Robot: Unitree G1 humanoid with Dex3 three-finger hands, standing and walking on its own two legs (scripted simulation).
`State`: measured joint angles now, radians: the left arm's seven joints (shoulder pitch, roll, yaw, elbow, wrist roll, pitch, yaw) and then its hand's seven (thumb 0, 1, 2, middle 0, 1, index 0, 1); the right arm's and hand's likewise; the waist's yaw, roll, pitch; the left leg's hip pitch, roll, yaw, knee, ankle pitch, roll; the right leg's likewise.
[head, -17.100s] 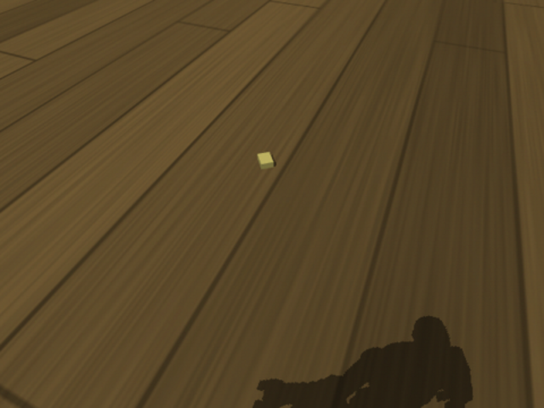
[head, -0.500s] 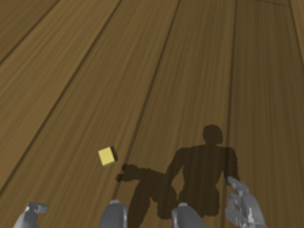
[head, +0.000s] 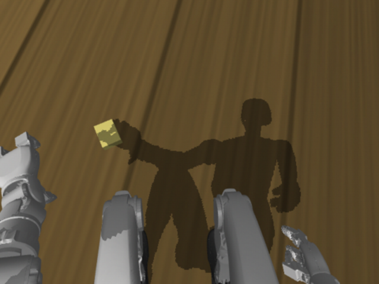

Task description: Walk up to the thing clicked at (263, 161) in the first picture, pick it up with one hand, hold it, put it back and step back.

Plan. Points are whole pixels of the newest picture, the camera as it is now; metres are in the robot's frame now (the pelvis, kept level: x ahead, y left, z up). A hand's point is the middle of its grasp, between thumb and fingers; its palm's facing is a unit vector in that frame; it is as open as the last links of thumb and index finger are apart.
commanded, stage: rise first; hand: left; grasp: from above
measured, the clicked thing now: (108, 134) +0.56 +0.27 -0.45
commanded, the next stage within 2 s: none
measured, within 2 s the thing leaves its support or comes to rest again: neither
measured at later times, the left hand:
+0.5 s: hand (65, 150) +0.44 +0.32 -0.25, palm faces -0.32 -0.27 -0.91, open 13.5 cm
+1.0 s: hand (77, 140) +0.49 +0.32 -0.30, palm faces -0.32 -0.25 -0.91, open 13.9 cm
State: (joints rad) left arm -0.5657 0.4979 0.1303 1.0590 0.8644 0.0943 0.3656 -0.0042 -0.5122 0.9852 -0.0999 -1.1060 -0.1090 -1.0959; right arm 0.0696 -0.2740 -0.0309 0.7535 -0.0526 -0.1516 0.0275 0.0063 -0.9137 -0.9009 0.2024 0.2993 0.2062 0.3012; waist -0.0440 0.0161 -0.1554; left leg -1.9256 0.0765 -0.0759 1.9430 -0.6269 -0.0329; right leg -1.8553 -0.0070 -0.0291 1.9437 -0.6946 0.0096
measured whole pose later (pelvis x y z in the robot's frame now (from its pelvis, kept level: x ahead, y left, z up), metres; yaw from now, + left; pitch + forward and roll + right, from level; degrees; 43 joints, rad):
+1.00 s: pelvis +0.00 +0.01 -0.15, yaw -6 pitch +33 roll -7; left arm -1.09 0.82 0.29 1.57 1.02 0.10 0.43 0.00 -0.53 0.97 -0.11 -1.08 -0.12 -1.07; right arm 0.14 -0.28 0.09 0.80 -0.16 -0.19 0.22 0.00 -0.93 -0.90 0.20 0.30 0.20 0.30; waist -0.24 -0.02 0.03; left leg -2.34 0.08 -0.18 2.43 -0.68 -0.03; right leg -2.24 0.04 -0.07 2.37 -0.72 0.04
